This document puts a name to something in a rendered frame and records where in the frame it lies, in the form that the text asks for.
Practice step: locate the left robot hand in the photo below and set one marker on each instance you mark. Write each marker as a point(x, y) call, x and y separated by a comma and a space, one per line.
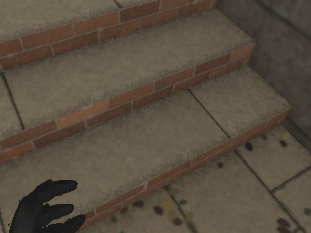
point(31, 215)

